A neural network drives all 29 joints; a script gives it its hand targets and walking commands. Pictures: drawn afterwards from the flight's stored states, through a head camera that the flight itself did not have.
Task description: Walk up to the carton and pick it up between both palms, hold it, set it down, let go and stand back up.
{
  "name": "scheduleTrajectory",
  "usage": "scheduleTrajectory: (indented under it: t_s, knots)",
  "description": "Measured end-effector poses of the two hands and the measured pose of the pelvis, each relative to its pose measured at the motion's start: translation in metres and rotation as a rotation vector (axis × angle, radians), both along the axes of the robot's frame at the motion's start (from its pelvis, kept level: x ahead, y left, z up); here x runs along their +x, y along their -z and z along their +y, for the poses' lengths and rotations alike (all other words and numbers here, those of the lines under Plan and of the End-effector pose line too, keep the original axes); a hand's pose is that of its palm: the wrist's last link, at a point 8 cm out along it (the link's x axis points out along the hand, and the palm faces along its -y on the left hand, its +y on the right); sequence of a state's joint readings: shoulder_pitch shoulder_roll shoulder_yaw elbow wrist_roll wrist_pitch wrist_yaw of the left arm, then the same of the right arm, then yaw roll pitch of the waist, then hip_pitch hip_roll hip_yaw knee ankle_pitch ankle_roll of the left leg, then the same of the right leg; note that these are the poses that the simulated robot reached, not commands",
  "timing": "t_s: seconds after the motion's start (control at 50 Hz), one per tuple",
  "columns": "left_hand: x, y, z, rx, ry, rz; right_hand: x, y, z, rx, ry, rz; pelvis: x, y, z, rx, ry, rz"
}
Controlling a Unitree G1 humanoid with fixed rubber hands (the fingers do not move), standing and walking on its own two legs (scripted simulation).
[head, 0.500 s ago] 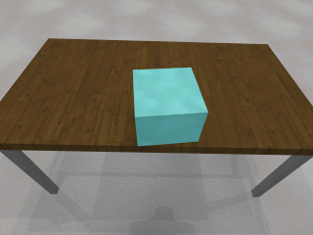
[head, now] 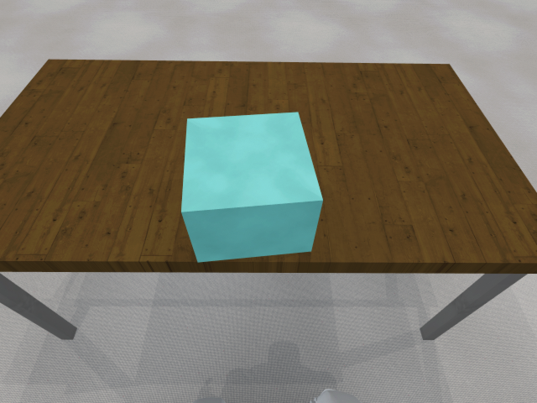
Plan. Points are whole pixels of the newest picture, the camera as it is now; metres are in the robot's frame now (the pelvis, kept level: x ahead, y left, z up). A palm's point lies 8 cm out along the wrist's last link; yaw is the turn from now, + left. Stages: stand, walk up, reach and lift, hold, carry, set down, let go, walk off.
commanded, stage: walk up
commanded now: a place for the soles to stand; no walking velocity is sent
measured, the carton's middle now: (249, 185) +0.51 +0.05 -0.03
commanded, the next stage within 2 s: none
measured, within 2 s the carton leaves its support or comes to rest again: neither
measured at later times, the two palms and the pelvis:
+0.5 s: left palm out of the picture +0.06 +0.24 -0.12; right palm out of the picture +0.14 -0.24 -0.11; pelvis +0.02 -0.02 +0.01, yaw +11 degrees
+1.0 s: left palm out of the picture +0.01 +0.24 -0.13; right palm out of the picture +0.11 -0.24 -0.12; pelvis +0.01 -0.02 +0.01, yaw +15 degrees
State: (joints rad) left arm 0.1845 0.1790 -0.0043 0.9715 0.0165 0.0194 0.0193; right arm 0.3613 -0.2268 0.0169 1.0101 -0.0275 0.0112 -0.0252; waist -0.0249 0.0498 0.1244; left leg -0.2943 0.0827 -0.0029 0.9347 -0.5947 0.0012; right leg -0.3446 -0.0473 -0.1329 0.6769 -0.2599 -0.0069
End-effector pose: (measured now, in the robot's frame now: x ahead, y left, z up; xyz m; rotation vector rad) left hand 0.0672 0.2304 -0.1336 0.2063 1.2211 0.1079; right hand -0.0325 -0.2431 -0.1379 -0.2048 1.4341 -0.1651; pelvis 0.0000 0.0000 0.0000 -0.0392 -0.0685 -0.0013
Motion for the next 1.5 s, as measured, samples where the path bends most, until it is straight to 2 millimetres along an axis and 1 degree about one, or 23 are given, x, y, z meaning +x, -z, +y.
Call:
scheduleTrajectory:
  t_s: [0.06, 0.1, 0.2, 0.26, 0.3, 0.34, 0.4, 0.5, 0.62, 0.7, 0.8, 0.94, 1.02, 1.08, 1.16, 1.22, 1.26, 1.38, 1.5]
  knots:
    - [0.011, 0.009, -0.008, -0.028, 0.01, -0.012, 0.027, -0.002, -0.005, -0.02, -0.027, -0.077, 0.003, 0.005, -0.001, -0.005, -0.03, -0.004]
    - [0.018, 0.011, -0.011, -0.04, 0.0, -0.019, 0.044, -0.005, -0.006, -0.016, -0.019, -0.113, 0.006, 0.004, -0.006, 0.015, -0.042, -0.007]
    - [0.026, 0.001, -0.021, -0.056, -0.045, -0.069, 0.094, -0.018, -0.008, 0.007, -0.08, -0.178, 0.018, -0.006, -0.017, 0.019, -0.086, 0.014]
    - [0.024, -0.005, -0.02, -0.048, -0.068, -0.079, 0.124, -0.023, -0.007, 0.014, -0.135, -0.23, 0.021, -0.01, -0.02, 0.018, -0.111, 0.028]
    - [0.02, -0.008, -0.017, -0.038, -0.085, -0.073, 0.14, -0.026, -0.007, 0.017, -0.162, -0.258, 0.021, -0.011, -0.021, 0.017, -0.124, 0.031]
    - [0.016, -0.01, -0.013, -0.028, -0.102, -0.065, 0.153, -0.027, -0.006, 0.021, -0.184, -0.278, 0.021, -0.012, -0.021, 0.016, -0.138, 0.033]
    - [0.009, -0.012, -0.004, -0.012, -0.131, -0.061, 0.165, -0.028, -0.004, 0.023, -0.218, -0.286, 0.02, -0.012, -0.021, 0.012, -0.161, 0.036]
    - [-0.007, -0.013, 0.009, 0.01, -0.181, -0.051, 0.17, -0.027, -0.002, 0.022, -0.257, -0.274, 0.019, -0.011, -0.021, 0.006, -0.192, 0.036]
    - [-0.029, -0.01, 0.016, 0.02, -0.217, -0.019, 0.165, -0.024, 0.0, 0.018, -0.28, -0.241, 0.016, -0.009, -0.019, 0.001, -0.217, 0.035]
    - [-0.042, -0.006, 0.017, 0.015, -0.23, 0.009, 0.158, -0.023, 0.001, 0.016, -0.287, -0.223, 0.014, -0.008, -0.017, -0.001, -0.231, 0.036]
    - [-0.054, -0.001, 0.014, 0.002, -0.242, 0.029, 0.15, -0.022, 0.003, 0.01, -0.291, -0.205, 0.012, -0.007, -0.015, -0.002, -0.244, 0.034]
    - [-0.059, -0.001, 0.008, -0.01, -0.252, 0.029, 0.143, -0.023, 0.002, 0.01, -0.287, -0.186, 0.012, -0.008, -0.018, -0.005, -0.259, 0.044]
    - [-0.062, -0.001, 0.005, -0.004, -0.264, 0.005, 0.147, -0.021, 0.0, 0.005, -0.313, -0.186, 0.011, -0.006, -0.019, -0.02, -0.275, 0.046]
    - [-0.067, 0.004, 0.007, -0.005, -0.281, 0.006, 0.151, -0.018, 0.001, -0.009, -0.337, -0.197, 0.009, -0.001, -0.016, -0.026, -0.3, 0.032]
    - [-0.075, 0.008, 0.008, -0.027, -0.297, 0.045, 0.15, -0.021, 0.007, 0.002, -0.316, -0.208, 0.01, -0.003, -0.015, 0.001, -0.315, 0.022]
    - [-0.078, 0.003, 0.003, -0.03, -0.322, 0.034, 0.149, -0.024, 0.01, 0.012, -0.327, -0.176, 0.015, -0.009, -0.018, 0.01, -0.343, 0.034]
    - [-0.082, -0.001, -0.002, -0.029, -0.34, 0.019, 0.152, -0.025, 0.013, 0.026, -0.352, -0.154, 0.019, -0.013, -0.019, 0.015, -0.351, 0.039]
    - [-0.101, -0.01, -0.017, -0.038, -0.378, 0.063, 0.168, -0.025, 0.024, 0.062, -0.398, -0.162, 0.026, -0.021, -0.017, 0.011, -0.354, 0.034]
    - [-0.115, -0.013, -0.021, -0.039, -0.396, 0.103, 0.181, -0.024, 0.031, 0.066, -0.42, -0.175, 0.026, -0.023, -0.015, 0.01, -0.358, 0.025]
